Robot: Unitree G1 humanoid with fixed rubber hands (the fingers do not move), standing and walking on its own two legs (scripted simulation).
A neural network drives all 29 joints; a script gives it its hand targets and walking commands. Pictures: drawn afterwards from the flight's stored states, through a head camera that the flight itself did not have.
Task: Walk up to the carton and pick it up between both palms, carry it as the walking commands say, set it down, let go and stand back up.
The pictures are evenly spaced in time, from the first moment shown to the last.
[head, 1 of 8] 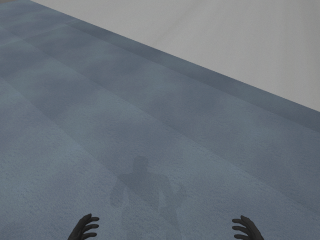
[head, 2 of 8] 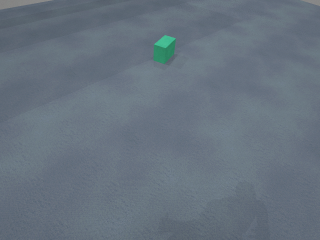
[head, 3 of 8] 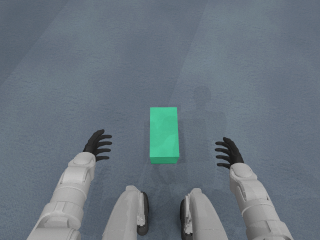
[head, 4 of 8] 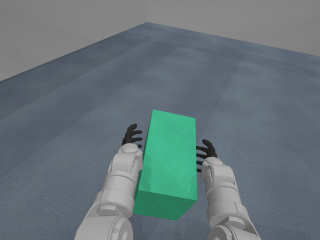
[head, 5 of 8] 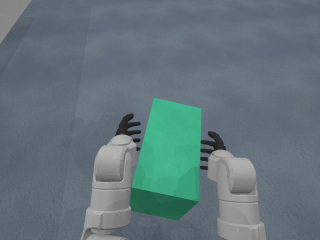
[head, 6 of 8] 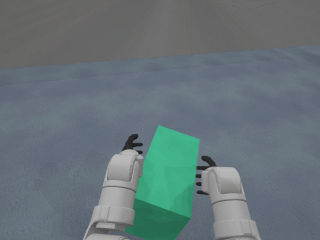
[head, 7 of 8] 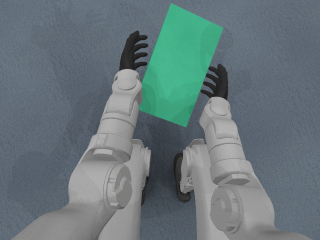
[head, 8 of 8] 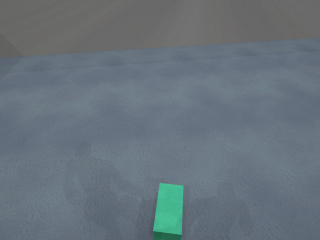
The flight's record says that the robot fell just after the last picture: no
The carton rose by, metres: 0.69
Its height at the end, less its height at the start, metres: +0.00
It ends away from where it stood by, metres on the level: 5.22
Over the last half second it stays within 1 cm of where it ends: yes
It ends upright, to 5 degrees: yes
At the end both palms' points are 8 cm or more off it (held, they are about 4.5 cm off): yes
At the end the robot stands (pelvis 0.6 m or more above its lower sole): yes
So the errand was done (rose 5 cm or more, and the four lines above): yes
